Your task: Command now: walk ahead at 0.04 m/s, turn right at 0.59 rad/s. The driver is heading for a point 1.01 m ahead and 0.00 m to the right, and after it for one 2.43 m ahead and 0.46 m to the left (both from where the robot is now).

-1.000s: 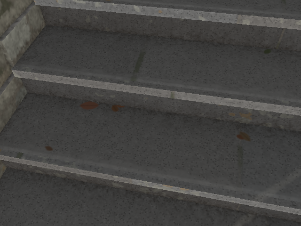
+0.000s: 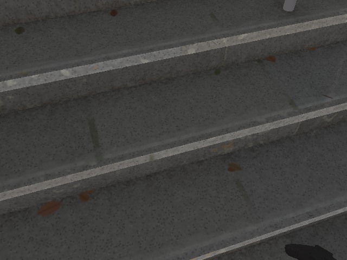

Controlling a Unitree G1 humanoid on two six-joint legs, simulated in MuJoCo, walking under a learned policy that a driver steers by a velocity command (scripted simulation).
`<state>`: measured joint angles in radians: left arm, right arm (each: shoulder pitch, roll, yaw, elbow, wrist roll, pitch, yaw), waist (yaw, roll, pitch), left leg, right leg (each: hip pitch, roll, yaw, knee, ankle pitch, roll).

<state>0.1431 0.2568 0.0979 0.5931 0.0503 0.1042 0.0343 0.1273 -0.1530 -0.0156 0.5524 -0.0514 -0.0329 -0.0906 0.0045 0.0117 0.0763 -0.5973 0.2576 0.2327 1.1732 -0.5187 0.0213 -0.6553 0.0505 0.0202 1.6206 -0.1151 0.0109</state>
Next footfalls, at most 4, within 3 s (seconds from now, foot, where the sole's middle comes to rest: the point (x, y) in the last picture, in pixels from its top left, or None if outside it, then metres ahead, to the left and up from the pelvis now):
0.20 right None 0.02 -0.14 -0.84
0.60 left None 0.28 0.01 -0.69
1.06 right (240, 199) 0.61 -0.19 -0.53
1.58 left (154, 116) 0.84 0.10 -0.37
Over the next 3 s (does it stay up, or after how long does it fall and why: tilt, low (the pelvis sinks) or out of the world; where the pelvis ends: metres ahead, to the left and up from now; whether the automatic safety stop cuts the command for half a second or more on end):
stays up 1.20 0.26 0.58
